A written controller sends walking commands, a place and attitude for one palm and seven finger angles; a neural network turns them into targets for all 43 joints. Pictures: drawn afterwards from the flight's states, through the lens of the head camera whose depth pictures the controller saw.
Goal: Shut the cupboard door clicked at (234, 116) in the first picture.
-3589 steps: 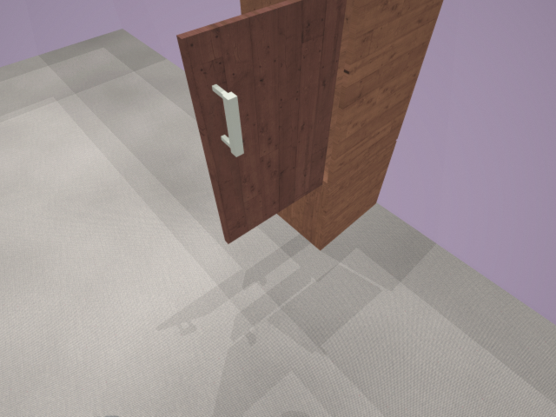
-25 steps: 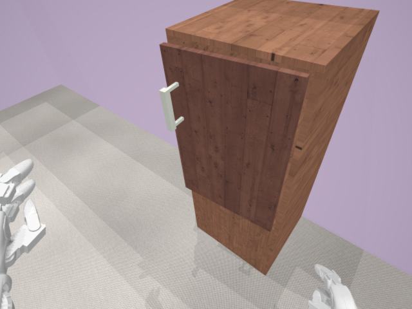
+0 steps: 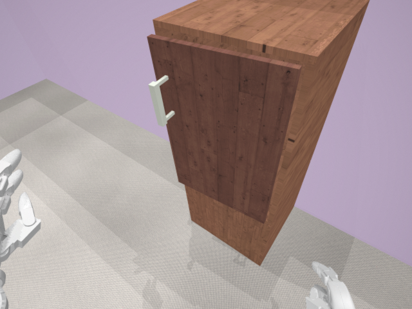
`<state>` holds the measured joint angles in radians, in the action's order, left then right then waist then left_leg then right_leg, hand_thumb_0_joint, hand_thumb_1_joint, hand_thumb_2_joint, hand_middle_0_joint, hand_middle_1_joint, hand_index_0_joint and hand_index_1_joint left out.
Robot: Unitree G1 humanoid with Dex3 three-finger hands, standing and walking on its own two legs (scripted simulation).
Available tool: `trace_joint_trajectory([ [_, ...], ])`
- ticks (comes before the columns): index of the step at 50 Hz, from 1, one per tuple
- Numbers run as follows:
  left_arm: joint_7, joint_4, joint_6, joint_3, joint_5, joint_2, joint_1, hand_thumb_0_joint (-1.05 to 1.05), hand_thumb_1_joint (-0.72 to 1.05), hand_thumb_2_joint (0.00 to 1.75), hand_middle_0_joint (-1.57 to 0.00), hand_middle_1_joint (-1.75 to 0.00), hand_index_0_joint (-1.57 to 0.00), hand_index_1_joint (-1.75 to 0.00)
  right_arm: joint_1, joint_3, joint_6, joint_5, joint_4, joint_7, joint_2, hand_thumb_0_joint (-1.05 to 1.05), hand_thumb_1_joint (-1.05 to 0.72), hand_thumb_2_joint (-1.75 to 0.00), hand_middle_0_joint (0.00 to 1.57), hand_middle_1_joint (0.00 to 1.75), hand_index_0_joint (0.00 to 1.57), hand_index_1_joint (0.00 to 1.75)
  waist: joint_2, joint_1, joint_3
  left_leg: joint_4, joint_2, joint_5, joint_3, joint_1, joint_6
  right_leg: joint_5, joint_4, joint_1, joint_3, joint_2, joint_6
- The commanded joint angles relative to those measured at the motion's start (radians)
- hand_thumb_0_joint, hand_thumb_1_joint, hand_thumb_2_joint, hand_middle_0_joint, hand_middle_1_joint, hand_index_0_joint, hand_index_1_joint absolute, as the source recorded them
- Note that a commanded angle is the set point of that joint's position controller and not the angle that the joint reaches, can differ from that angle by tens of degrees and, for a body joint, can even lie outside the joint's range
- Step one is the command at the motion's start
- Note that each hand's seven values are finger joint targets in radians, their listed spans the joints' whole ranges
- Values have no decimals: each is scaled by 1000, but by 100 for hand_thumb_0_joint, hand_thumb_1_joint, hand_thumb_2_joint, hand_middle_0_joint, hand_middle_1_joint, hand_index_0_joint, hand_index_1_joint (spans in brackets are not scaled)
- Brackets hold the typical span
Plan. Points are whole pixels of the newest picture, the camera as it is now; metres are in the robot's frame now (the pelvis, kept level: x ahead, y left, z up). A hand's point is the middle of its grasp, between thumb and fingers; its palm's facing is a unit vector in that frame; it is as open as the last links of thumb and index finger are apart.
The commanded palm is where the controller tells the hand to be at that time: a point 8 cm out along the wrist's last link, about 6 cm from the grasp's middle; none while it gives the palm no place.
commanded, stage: step back with the hand held close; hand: left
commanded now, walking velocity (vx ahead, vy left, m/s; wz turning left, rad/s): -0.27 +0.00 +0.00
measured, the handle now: (163, 101) +0.62 +0.18 +0.08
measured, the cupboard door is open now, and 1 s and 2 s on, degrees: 5 5 5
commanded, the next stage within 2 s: stop stepping back and stand still in 1.02 s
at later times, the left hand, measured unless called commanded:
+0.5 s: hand out of the picture +0.12 +0.31 +0.15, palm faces +0.44 -0.77 -0.47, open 7.4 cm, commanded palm +0.06 +0.34 +0.17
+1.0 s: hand out of the picture +0.00 +0.33 +0.17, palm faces +0.52 -0.73 -0.44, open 7.4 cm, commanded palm -0.07 +0.35 +0.17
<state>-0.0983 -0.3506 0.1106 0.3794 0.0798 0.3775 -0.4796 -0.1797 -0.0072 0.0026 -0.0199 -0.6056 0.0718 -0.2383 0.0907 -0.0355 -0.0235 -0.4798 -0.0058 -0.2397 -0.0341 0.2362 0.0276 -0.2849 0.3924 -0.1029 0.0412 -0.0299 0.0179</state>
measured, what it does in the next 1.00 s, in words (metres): walks backwards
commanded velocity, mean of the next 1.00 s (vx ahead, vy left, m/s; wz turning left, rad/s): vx -0.32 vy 0.00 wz -0.04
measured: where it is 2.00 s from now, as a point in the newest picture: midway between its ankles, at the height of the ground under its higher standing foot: outside the picture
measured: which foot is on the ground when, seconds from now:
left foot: down 0.00-1.00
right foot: down 0.00-0.80, up 0.82-1.00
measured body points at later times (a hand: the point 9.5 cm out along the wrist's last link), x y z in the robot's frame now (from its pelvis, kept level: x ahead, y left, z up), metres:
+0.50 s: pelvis -0.08 +0.03 -0.01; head -0.08 +0.03 +0.44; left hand +0.09 +0.35 +0.17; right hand +0.09 -0.21 -0.09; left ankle +0.01 +0.10 -0.74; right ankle -0.05 -0.10 -0.74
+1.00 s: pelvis -0.18 +0.04 -0.03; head -0.17 +0.06 +0.42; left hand -0.03 +0.37 +0.20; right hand +0.02 -0.18 -0.09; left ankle +0.01 +0.11 -0.74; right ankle -0.24 -0.09 -0.73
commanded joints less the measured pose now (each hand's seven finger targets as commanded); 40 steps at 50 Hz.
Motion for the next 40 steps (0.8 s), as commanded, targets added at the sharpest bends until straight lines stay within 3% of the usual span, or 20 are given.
trace_joint_trajectory([
  [1,-23,-223,63,121,-3,213,15,0,90,90,-20,-30,-20,-30,116,50,-19,-5,180,15,-113,0,-90,-90,20,30,20,30,-63,16,-154,-27,-47,394,23,-144,21,575,-7,-87,-75,126,-47],
  [6,-43,-321,64,187,3,284,-19,0,90,90,-20,-30,-20,-30,116,55,13,-9,214,27,-118,0,-90,-90,20,30,20,30,-41,16,-213,-15,-67,475,39,-129,19,546,52,-63,-68,102,-34],
  [10,-50,-315,69,182,10,263,-63,0,90,90,-20,-30,-20,-30,95,53,22,-11,231,29,-116,0,-90,-90,20,30,20,30,-23,22,-182,23,-91,424,71,-57,18,398,78,-68,-68,77,-25],
  [11,-52,-304,71,206,10,282,-77,0,90,90,-20,-30,-20,-30,96,59,21,-7,227,30,-126,0,-90,-90,20,30,20,30,-9,18,-172,36,-94,375,78,-39,19,347,70,-81,-72,72,-26],
  [14,-54,-269,83,180,8,245,-74,0,90,90,-20,-30,-20,-30,83,56,11,-7,224,28,-128,0,-90,-90,20,30,20,30,-1,25,-118,91,-117,212,110,70,25,198,79,-78,-71,58,-24],
  [20,-60,-239,117,155,-24,204,-19,0,90,90,-20,-30,-20,-30,72,58,-27,-8,219,29,-145,0,-90,-90,20,30,20,30,28,33,-22,232,-159,-376,195,398,67,-10,144,27,-80,28,-27],
  [21,-61,-251,125,178,-34,231,-1,0,90,90,-20,-30,-20,-30,85,62,-36,-4,217,32,-155,0,-90,-90,20,30,20,30,49,28,-16,255,-170,-441,211,449,76,-22,168,61,-76,11,-32],
  [23,-61,-278,139,158,-44,208,26,0,90,90,-20,-30,-20,-30,69,60,-51,-3,215,31,-146,0,-90,-90,20,30,20,30,47,29,-30,263,-177,-479,227,502,83,-15,214,103,-69,3,-29],
  [25,-63,-311,151,169,-48,217,30,0,90,90,-20,-30,-20,-30,63,62,-65,1,211,29,-142,0,-90,-90,20,30,20,30,42,28,-53,239,-166,-481,221,498,81,-23,218,101,-79,2,-21],
  [26,-65,-335,159,206,-50,259,24,0,90,90,-20,-30,-20,-30,68,66,-74,5,208,28,-148,0,-90,-90,20,30,20,30,45,25,-73,226,-158,-477,216,480,79,-31,205,95,-93,2,-18],
  [27,-64,-344,164,175,-47,222,18,0,90,90,-20,-30,-20,-30,60,59,-78,4,207,26,-132,0,-90,-90,20,30,20,30,30,31,-72,199,-146,-463,209,471,76,-37,198,73,-109,15,-10],
  [28,-66,-357,170,186,-49,233,12,0,90,90,-20,-30,-20,-30,58,62,-82,5,205,24,-132,0,-90,-90,20,30,20,30,22,31,-72,167,-131,-456,193,451,70,-62,175,36,-136,26,-1],
  [30,-70,-364,177,191,-47,233,-5,0,90,90,-20,-30,-20,-30,47,63,-89,11,196,19,-124,0,-90,-90,20,30,20,30,-14,35,-57,88,-98,-432,162,392,51,-146,101,-75,-203,58,26],
  [31,-73,-355,176,222,-44,265,-14,0,90,90,-20,-30,-20,-30,45,68,-90,17,186,19,-128,0,-90,-90,20,30,20,30,-60,35,-54,33,-81,-391,141,332,35,-198,43,-153,-246,86,42],
  [32,-72,-370,180,171,-37,219,7,0,90,90,-20,-30,-20,-30,36,58,-91,16,179,14,-104,0,-90,-90,20,30,20,30,-97,44,-43,-25,-61,-322,127,258,15,-232,-5,-249,-277,130,63],
  [33,-80,-365,185,179,-36,235,18,0,90,90,-20,-30,-20,-30,31,59,-94,19,165,12,-106,0,-90,-90,20,30,20,30,-121,49,-39,-82,-51,-262,113,181,4,-238,-50,-337,-319,160,74],
  [35,-90,-355,188,159,-37,228,50,0,90,90,-20,-30,-20,-30,14,59,-97,20,141,11,-104,0,-90,-90,20,30,20,30,-139,62,-48,-145,-40,-193,95,80,-3,-198,-74,-426,-316,187,72],
  [38,-96,-332,193,151,-37,221,73,0,90,90,-20,-30,-20,-30,21,58,-110,16,139,23,-114,0,-90,-90,20,30,20,30,-57,63,-33,39,-100,-258,170,128,22,-190,32,-390,-185,80,13],
  [39,-95,-328,193,160,-39,222,76,0,90,90,-20,-30,-20,-30,34,59,-116,11,146,27,-125,0,-90,-90,20,30,20,30,21,56,-28,143,-153,-375,226,230,43,-185,139,-301,-136,25,-7],
  [40,-93,-314,197,176,-45,217,74,0,90,90,-20,-30,-20,-30,49,61,-124,9,154,31,-138,0,-90,-90,20,30,20,30,125,46,-34,286,-241,-552,320,418,81,-127,337,-125,-78,-41,-30],
])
